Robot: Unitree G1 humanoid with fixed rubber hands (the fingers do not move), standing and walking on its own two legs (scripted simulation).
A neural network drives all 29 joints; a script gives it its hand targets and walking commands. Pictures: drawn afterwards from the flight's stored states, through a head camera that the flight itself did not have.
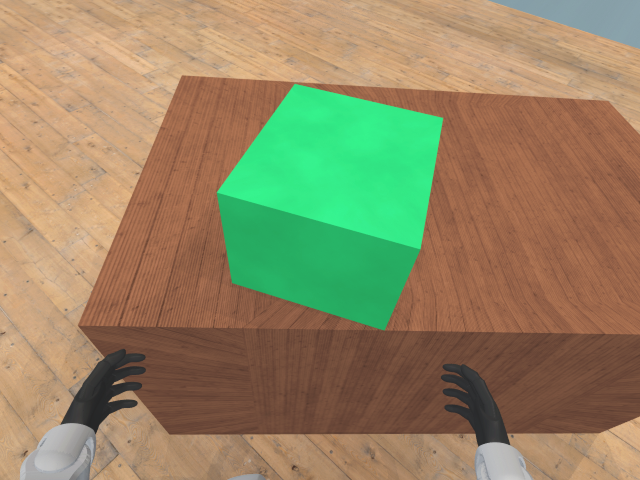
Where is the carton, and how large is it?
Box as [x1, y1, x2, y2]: [217, 84, 442, 330]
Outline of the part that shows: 294,84 217,191 232,282 384,330 420,248 442,118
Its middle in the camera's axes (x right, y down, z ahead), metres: +0.03 -0.06 +0.68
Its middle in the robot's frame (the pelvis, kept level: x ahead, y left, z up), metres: +0.54 -0.04 +0.00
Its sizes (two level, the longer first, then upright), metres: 0.311 0.273 0.216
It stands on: a pedestal, 0.66 m high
